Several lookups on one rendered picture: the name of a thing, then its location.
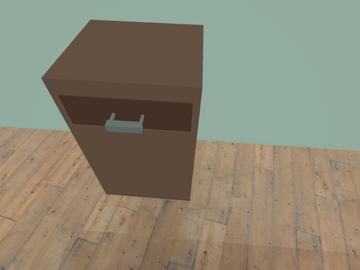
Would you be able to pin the drawer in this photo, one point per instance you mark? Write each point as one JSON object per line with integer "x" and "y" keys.
{"x": 160, "y": 115}

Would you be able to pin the cabinet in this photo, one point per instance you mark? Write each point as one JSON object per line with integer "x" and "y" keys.
{"x": 138, "y": 61}

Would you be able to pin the handle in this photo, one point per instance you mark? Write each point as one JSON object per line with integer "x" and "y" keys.
{"x": 124, "y": 126}

